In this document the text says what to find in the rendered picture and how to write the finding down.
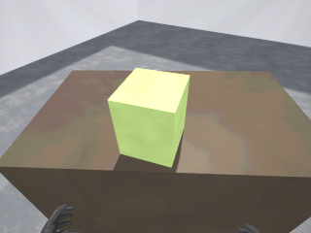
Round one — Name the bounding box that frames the robot left hand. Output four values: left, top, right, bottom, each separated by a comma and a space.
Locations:
41, 203, 75, 233

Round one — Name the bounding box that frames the pedestal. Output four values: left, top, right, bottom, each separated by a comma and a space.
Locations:
0, 70, 311, 233

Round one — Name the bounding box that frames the carton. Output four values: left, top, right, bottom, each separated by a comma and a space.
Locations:
107, 68, 190, 168

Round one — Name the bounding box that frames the robot right hand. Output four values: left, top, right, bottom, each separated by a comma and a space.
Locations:
237, 223, 259, 233

